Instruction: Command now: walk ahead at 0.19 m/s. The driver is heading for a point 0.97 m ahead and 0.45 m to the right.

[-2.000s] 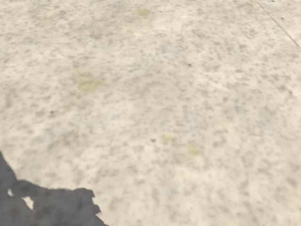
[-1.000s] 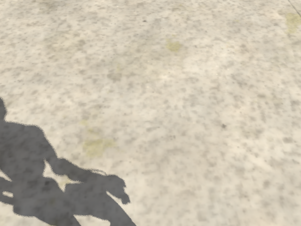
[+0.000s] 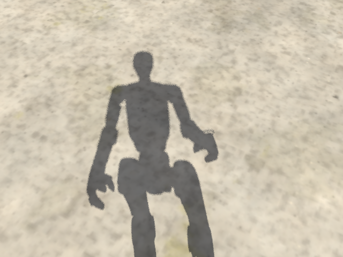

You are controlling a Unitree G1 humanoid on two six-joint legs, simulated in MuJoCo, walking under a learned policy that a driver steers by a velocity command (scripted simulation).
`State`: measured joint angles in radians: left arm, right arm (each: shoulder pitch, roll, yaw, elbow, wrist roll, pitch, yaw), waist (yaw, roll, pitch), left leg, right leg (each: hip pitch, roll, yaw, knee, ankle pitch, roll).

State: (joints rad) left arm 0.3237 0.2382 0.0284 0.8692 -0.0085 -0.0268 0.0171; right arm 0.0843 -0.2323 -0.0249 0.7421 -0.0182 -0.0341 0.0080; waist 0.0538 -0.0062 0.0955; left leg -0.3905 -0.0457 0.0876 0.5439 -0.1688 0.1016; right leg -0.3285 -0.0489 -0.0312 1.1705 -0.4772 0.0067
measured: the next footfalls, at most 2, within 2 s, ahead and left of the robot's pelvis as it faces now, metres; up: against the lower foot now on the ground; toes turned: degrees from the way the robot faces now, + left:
right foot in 0.44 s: +0.08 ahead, -0.12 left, +0.00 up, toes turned -17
left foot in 0.94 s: +0.16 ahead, +0.05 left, +0.00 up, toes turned -34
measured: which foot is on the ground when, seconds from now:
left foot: down 0.00-0.44, up 0.46-0.92, down 0.94-1.00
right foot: up 0.00-0.42, down 0.44-0.94, up 0.96-1.00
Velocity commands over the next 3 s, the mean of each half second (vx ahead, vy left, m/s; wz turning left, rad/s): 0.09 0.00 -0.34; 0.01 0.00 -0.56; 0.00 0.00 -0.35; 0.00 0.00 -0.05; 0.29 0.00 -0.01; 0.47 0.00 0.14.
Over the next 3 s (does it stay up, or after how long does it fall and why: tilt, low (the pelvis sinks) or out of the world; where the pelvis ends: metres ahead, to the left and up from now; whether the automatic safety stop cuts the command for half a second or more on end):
stays up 0.33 -0.23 0.02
